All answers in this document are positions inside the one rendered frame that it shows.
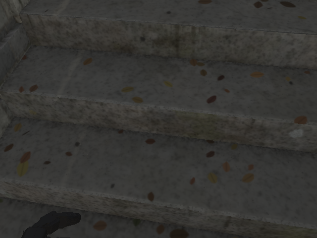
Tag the left robot hand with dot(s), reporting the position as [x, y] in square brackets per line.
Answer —
[50, 222]

